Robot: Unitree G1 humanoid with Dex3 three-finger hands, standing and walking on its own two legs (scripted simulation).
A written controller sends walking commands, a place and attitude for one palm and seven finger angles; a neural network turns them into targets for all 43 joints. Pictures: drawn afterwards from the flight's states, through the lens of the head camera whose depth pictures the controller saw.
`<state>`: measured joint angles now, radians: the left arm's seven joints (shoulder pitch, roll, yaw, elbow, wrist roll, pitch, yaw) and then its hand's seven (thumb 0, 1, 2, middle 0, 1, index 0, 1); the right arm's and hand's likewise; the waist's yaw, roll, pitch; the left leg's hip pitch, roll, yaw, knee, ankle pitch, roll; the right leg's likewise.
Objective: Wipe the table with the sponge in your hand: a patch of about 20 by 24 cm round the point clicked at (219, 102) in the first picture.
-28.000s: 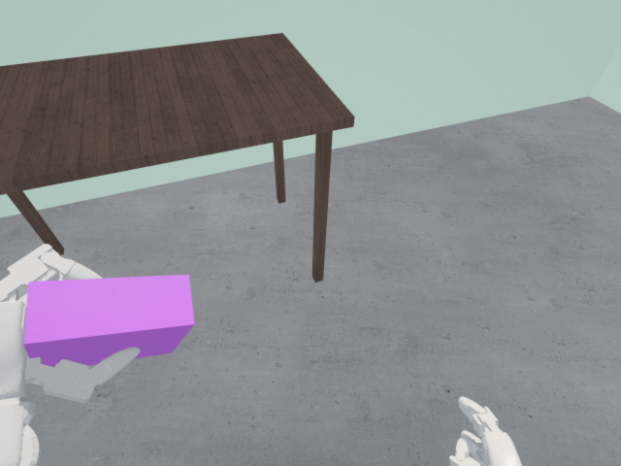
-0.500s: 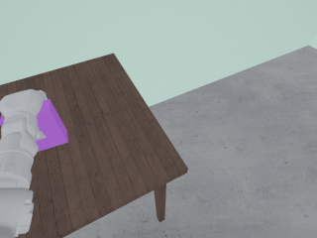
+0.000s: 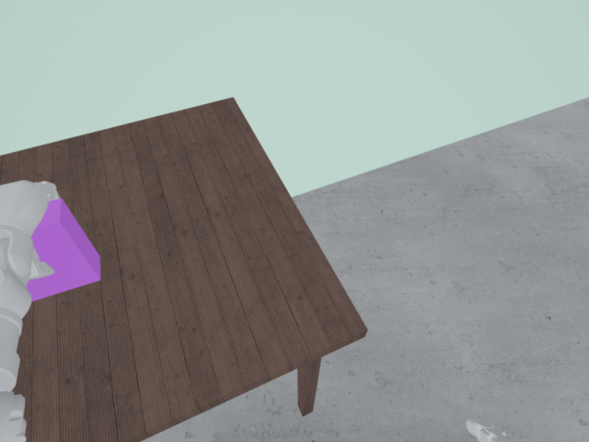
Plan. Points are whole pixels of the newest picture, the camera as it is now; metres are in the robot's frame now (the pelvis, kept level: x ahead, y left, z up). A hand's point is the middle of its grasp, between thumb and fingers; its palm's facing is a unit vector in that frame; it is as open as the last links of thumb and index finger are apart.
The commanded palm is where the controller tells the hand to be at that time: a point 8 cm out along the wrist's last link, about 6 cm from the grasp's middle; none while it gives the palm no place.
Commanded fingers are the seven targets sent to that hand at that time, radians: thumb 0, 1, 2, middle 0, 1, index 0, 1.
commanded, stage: wipe back along the first lane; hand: left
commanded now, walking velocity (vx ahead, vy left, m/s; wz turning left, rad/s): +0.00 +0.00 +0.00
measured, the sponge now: (47, 262) +0.34 +0.39 +0.03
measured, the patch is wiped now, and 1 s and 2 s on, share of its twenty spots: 1.00 1.00 1.00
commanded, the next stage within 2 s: lift the sponge slowly off the table in 1.58 s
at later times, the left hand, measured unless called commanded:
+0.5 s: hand (21, 270) +0.30 +0.38 +0.07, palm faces -0.04 -0.02 -1.00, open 9.6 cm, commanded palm +0.26 +0.36 +0.10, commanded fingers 0.00 0.10 1.30 -1.20 -1.60 -1.20 -1.60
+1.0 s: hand (25, 298) +0.26 +0.35 +0.07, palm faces -0.03 -0.02 -1.00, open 9.6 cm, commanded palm +0.22 +0.33 +0.10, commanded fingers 0.00 0.10 1.30 -1.20 -1.60 -1.20 -1.60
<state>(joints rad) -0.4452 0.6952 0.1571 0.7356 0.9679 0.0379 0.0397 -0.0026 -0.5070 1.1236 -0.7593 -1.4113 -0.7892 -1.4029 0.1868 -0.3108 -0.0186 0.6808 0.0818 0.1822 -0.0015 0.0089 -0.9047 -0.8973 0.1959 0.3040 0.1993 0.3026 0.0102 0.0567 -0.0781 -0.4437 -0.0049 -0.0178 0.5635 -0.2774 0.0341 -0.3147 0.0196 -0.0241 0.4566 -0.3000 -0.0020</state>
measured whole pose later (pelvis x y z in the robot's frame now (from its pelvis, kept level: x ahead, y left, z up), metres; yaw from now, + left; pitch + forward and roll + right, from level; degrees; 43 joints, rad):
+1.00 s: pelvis -0.01 +0.00 +0.00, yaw +1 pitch +5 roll -2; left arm -0.03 0.58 0.08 0.21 0.89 0.23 0.08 -0.01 -0.45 1.08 -0.72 -1.44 -0.75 -1.44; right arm 0.11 -0.29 0.01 0.65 0.08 0.16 0.00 0.01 -0.90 -0.90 0.20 0.30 0.20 0.30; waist 0.06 0.09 -0.07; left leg -0.35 -0.02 -0.03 0.55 -0.28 0.04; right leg -0.23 0.01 -0.03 0.46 -0.31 0.00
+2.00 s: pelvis -0.01 -0.01 +0.00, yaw +0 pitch +1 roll -1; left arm 0.30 0.55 0.07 -0.12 0.85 0.28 0.08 0.01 -0.46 1.08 -0.73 -1.43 -0.76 -1.43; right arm 0.07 -0.27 0.01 0.65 0.07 0.12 -0.03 0.01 -0.90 -0.90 0.19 0.30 0.20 0.30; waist 0.09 0.10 -0.04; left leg -0.28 -0.01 -0.02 0.55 -0.28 0.02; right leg -0.17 0.02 -0.02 0.48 -0.32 -0.01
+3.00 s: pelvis -0.03 -0.02 +0.01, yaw +1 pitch -3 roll -1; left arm 0.20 0.61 0.08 -0.21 0.81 0.33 -0.04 -0.01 -0.48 1.08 -0.78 -1.39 -0.80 -1.38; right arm 0.02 -0.28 0.04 0.65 0.06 0.10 -0.05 0.01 -0.90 -0.90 0.20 0.30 0.20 0.30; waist 0.12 0.12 0.01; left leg -0.19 0.00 -0.03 0.45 -0.21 0.01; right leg -0.08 0.02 -0.03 0.39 -0.26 -0.02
